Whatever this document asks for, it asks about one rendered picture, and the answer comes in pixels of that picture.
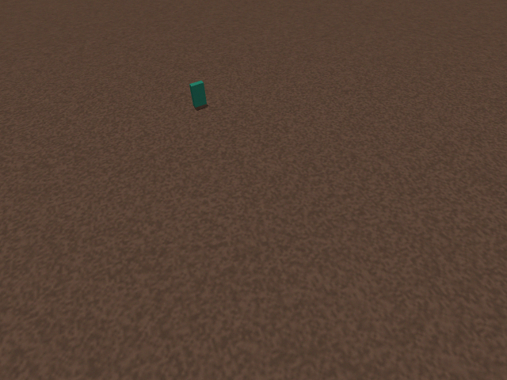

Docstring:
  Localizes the carton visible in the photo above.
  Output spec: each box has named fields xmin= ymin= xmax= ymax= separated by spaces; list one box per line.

xmin=189 ymin=81 xmax=207 ymax=108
